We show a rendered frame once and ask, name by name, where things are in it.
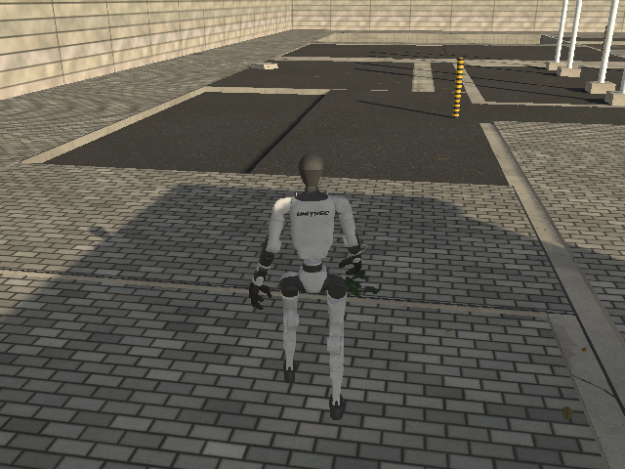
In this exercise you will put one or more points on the robot right hand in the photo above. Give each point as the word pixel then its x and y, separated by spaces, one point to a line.
pixel 355 269

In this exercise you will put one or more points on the robot left foot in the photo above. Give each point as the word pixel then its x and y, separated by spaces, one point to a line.
pixel 289 375

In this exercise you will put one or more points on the robot left thigh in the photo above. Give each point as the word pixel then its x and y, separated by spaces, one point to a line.
pixel 289 287

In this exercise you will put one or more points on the right robot upper arm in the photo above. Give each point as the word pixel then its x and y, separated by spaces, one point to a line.
pixel 346 217

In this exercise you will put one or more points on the robot left hand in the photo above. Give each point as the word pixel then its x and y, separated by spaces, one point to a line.
pixel 253 294

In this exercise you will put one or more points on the left robot forearm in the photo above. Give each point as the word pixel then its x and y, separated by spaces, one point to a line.
pixel 263 266

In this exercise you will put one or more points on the left robot upper arm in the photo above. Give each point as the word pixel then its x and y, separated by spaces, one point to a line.
pixel 281 207

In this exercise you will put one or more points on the right robot forearm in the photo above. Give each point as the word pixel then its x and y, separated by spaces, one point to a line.
pixel 355 252

